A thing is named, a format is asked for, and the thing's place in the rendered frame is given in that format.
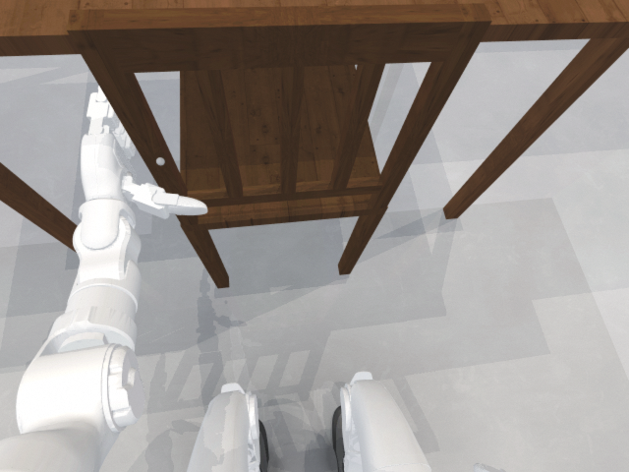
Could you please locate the robot left upper arm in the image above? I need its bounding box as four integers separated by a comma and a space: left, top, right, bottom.
0, 343, 145, 472

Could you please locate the table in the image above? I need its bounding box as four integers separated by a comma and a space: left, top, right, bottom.
0, 0, 629, 252

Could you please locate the chair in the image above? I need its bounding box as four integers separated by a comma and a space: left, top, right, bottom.
67, 3, 492, 288

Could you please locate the robot right thigh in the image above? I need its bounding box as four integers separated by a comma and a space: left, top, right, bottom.
340, 380, 431, 472

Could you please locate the right robot shin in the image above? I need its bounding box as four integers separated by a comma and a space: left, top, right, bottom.
342, 372, 386, 472

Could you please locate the robot left hand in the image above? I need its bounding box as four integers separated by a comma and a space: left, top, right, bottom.
81, 86, 207, 219

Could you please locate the robot left forearm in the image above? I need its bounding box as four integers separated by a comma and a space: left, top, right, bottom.
16, 198, 142, 433

